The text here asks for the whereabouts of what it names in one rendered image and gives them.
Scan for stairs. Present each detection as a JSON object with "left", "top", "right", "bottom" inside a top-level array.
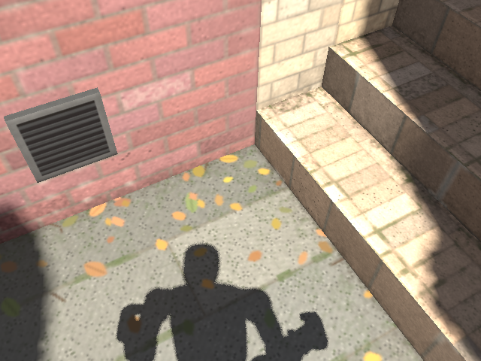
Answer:
[{"left": 255, "top": 0, "right": 481, "bottom": 361}]

